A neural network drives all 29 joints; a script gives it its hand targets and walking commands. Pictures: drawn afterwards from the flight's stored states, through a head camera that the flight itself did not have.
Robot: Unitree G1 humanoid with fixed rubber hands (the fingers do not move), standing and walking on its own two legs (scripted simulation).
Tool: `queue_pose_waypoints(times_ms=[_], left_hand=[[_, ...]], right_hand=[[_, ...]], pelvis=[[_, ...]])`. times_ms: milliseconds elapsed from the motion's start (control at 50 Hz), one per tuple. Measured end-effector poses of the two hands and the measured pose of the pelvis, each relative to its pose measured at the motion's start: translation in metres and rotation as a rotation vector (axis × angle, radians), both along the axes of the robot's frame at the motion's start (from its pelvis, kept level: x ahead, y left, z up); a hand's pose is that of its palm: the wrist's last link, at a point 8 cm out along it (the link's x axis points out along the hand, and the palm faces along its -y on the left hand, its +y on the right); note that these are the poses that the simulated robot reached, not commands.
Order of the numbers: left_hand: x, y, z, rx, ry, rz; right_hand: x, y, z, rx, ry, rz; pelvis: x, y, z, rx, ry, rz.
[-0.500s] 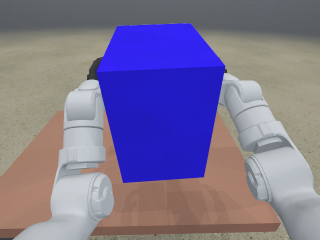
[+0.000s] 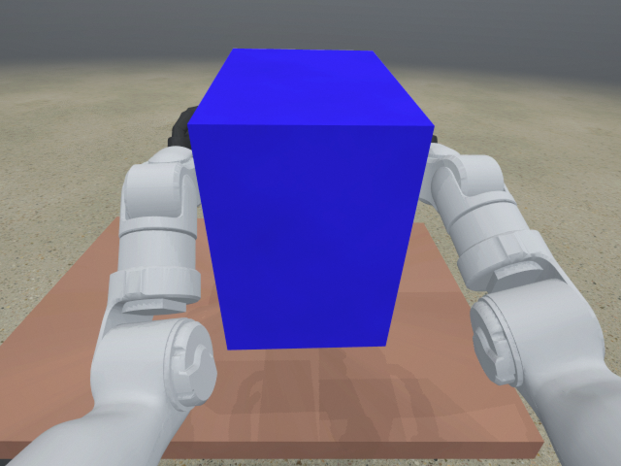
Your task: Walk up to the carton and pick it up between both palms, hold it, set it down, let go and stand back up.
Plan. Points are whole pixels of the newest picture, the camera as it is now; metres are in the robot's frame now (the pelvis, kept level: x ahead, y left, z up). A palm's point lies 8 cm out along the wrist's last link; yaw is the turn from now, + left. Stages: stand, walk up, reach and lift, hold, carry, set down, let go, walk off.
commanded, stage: hold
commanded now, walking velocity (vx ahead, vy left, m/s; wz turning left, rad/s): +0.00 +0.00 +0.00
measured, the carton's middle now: (305, 189) +0.38 +0.00 +0.27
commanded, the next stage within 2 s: none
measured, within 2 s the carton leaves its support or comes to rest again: neither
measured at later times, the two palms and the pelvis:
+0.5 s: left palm (189, 167) +0.37 +0.14 +0.30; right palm (422, 167) +0.37 -0.14 +0.31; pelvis +0.00 +0.00 +0.00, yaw -1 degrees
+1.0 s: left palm (193, 163) +0.36 +0.14 +0.31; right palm (430, 168) +0.36 -0.15 +0.31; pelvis +0.00 +0.00 +0.00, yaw -1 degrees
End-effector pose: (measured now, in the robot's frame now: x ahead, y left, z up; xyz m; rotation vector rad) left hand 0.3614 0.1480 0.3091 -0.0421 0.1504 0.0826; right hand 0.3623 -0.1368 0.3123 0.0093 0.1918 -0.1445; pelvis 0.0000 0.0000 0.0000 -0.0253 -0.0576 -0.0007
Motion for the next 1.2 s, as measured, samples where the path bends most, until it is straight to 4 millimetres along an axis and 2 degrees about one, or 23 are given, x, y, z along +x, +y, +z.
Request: queue_pose_waypoints(times_ms=[140,300,500,740,940,1200], left_hand=[[0.002,-0.005,-0.009,0.023,0.013,-0.010],[0.004,-0.010,-0.009,0.016,0.011,-0.002],[0.004,-0.004,-0.004,0.011,0.005,0.013],[-0.003,-0.001,-0.012,0.008,0.008,0.012],[-0.002,-0.012,0.003,0.015,-0.011,0.004],[-0.002,0.000,-0.003,0.009,0.013,0.011]], right_hand=[[0.001,-0.005,-0.005,0.021,0.012,-0.014],[0.001,-0.010,-0.008,0.025,0.012,-0.014],[0.004,-0.004,-0.007,0.005,0.008,0.004],[-0.002,-0.002,-0.006,0.013,0.012,0.001],[-0.003,-0.012,-0.002,0.033,-0.003,-0.005],[-0.002,0.000,-0.006,-0.005,0.024,0.009]], pelvis=[[0.001,0.004,-0.001,-0.003,-0.004,-0.002],[-0.001,0.006,0.000,0.000,-0.003,-0.017],[0.001,0.003,0.000,-0.001,0.009,-0.013],[0.001,0.002,-0.001,-0.001,-0.010,-0.003],[-0.004,0.005,0.000,0.002,0.000,-0.016],[0.000,0.001,0.000,0.000,0.010,-0.007]])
